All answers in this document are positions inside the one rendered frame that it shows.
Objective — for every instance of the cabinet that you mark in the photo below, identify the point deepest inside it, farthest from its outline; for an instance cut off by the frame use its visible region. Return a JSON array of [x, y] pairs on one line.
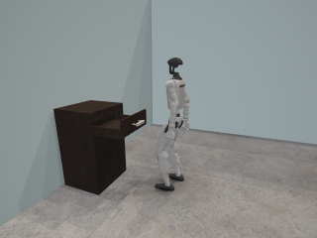
[[90, 163]]

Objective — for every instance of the left robot upper arm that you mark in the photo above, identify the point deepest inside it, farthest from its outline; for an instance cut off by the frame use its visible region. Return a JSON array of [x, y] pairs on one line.
[[170, 86]]

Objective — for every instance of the right robot upper arm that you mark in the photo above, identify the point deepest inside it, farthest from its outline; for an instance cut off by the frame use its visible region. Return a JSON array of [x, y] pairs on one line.
[[186, 96]]

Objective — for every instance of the robot left forearm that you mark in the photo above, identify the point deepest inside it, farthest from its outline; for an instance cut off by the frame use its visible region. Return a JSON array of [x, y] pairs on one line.
[[173, 116]]

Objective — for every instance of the right robot hand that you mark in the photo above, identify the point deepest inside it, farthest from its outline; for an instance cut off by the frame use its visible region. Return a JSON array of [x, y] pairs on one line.
[[185, 124]]

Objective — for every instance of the robot right forearm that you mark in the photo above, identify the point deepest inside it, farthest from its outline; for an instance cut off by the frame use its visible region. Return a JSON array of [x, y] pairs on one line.
[[185, 111]]

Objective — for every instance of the drawer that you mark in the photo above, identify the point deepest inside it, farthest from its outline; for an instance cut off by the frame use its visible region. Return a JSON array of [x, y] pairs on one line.
[[118, 126]]

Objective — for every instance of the handle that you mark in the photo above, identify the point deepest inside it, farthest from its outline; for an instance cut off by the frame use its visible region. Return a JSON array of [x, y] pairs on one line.
[[139, 123]]

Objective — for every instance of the left robot hand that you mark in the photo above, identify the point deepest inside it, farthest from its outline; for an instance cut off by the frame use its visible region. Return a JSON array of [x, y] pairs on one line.
[[169, 135]]

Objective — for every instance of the robot head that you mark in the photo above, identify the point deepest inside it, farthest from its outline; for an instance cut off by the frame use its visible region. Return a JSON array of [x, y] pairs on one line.
[[174, 63]]

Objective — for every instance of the right robot foot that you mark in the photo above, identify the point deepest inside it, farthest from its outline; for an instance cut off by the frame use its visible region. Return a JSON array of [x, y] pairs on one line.
[[173, 176]]

